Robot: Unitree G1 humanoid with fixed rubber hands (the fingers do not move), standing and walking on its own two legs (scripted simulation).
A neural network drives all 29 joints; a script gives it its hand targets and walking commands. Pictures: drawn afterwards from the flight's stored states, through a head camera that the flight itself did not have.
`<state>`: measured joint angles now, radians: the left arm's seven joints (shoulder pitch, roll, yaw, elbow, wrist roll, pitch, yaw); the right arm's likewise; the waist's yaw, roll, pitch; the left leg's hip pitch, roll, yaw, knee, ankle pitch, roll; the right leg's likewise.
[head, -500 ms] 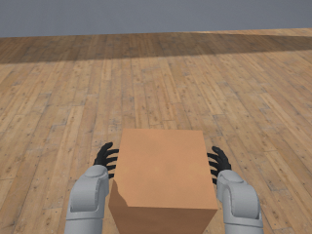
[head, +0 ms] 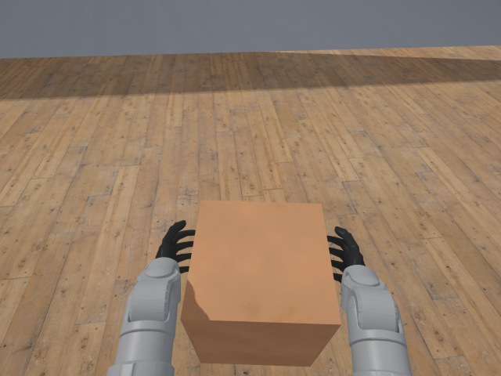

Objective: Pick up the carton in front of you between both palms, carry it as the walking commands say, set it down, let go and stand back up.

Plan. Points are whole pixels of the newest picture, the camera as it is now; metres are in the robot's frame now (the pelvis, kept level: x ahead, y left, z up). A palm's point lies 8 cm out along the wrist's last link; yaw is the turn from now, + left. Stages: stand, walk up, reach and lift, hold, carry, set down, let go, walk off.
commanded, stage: carry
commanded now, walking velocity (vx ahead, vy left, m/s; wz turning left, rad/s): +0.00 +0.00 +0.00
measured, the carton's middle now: (258, 287) +0.30 +0.00 -0.04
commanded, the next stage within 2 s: hold in 0.80 s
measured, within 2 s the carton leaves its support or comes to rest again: neither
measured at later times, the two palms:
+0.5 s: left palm (165, 277) +0.27 +0.15 +0.04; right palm (355, 285) +0.27 -0.15 +0.04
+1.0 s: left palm (160, 291) +0.25 +0.15 +0.04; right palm (357, 294) +0.25 -0.15 +0.05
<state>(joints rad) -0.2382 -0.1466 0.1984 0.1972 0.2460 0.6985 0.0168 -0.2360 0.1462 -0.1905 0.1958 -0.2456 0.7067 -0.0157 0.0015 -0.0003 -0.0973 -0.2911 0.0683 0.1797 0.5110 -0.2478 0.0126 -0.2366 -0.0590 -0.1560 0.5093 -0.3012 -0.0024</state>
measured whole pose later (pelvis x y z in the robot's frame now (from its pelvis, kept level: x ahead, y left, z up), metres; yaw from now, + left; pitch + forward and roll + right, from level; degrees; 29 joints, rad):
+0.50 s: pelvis -0.02 +0.00 +0.00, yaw +0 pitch +2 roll +0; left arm -0.22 -0.14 0.19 0.18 0.24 0.73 0.02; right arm -0.22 0.14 -0.18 0.18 -0.24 0.74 -0.02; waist 0.00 0.00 -0.10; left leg -0.31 0.07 0.18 0.51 -0.22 0.01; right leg -0.26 -0.06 -0.16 0.51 -0.28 -0.01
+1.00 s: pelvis -0.03 +0.00 +0.01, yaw +1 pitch -6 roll +0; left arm -0.21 -0.14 0.18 0.17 0.26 0.73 0.02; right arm -0.23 0.14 -0.18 0.20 -0.25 0.72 -0.01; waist 0.00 -0.02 0.05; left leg -0.12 0.03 0.07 0.38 -0.15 0.01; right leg -0.07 -0.01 -0.05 0.40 -0.22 -0.01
